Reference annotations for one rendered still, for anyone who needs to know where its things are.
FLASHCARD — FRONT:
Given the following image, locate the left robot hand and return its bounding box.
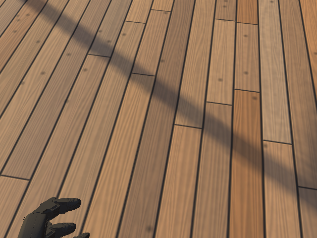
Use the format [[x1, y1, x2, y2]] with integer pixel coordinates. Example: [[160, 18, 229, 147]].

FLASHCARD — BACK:
[[18, 196, 90, 238]]

